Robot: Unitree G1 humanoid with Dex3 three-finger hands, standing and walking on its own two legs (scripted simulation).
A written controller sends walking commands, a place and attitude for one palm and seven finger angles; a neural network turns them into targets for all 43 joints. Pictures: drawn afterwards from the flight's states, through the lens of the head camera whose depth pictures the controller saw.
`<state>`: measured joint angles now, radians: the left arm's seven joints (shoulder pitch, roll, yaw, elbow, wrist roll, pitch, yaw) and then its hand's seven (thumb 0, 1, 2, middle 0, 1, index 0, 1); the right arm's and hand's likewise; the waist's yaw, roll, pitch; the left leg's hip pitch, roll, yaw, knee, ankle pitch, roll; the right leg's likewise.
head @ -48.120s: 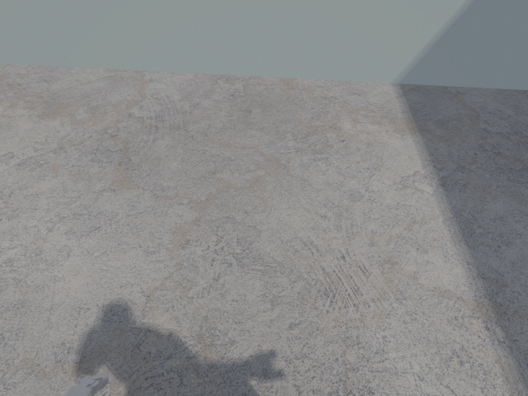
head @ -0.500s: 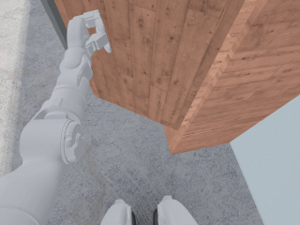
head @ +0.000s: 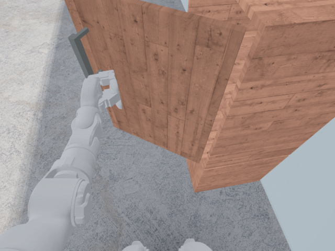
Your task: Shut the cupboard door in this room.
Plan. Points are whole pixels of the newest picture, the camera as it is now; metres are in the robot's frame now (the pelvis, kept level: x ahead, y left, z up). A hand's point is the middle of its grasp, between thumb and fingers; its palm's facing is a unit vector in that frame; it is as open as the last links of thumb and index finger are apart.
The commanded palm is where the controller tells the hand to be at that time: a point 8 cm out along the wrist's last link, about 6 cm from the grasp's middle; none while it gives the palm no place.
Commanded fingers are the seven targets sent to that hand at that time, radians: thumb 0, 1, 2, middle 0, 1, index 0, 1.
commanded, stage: pull the fist back off the door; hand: left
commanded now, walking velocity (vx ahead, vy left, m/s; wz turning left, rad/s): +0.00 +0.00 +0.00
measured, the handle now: (88, 58) +0.62 +0.20 +0.09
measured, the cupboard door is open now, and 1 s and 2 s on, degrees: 54 54 54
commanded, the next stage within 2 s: draw the hand back to the body in 0.20 s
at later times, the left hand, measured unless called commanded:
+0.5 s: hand (104, 101) +0.43 +0.12 +0.11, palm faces -0.02 -1.00 -0.04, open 3.1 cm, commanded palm +0.39 +0.17 +0.11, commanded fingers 0.00 0.90 0.90 -1.30 -1.50 -1.30 -1.50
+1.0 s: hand (40, 152) +0.29 +0.21 +0.15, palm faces +0.10 -0.98 -0.19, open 3.1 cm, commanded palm +0.26 +0.26 +0.17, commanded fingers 0.00 0.90 0.90 -0.89 -1.05 -0.89 -1.05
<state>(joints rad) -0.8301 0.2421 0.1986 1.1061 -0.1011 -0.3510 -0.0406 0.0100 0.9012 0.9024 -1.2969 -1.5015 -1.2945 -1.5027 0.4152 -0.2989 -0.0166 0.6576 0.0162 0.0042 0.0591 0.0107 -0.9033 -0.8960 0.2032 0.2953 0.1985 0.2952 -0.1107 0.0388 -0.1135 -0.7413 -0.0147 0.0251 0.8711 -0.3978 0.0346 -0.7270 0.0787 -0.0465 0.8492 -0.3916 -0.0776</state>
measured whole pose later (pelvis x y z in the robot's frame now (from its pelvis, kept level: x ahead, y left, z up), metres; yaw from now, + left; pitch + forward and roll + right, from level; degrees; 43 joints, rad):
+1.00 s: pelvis +0.00 +0.03 +0.04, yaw +1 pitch +0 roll -1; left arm 0.00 0.27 0.05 0.03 -0.11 -0.04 0.00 0.01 0.90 0.90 -1.13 -1.32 -1.13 -1.32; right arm 0.15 -0.24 0.05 0.55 0.07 0.00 -0.06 0.01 -0.90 -0.90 0.20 0.30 0.20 0.30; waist 0.03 0.05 -0.02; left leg -0.28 -0.06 0.02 0.57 -0.29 0.07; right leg -0.25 0.04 -0.03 0.54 -0.28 -0.03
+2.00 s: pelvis +0.01 +0.03 +0.05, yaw +1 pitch -5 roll -1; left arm 0.46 0.37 0.33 -0.41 -0.08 -0.04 0.10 0.01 0.89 0.90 -0.21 -0.31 -0.21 -0.31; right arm 0.19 -0.23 0.03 0.63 0.03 -0.07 -0.05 0.02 -0.90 -0.90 0.20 0.30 0.20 0.30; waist 0.06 0.08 0.01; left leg -0.09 -0.06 0.02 0.41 -0.24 0.07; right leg -0.07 0.04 -0.02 0.38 -0.23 -0.03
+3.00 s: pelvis -0.10 +0.05 +0.03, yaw +0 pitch +0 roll -3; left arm 0.51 0.45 0.46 -0.53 -0.03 -0.25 0.12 0.01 0.89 0.90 -0.21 -0.30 -0.21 -0.30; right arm 0.19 -0.20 0.01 0.57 0.01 -0.03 -0.06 0.02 -0.90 -0.90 0.21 0.30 0.20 0.30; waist 0.01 0.00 0.03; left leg -0.47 -0.04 0.05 0.60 -0.14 0.11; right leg -0.37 0.07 0.06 0.62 -0.25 0.02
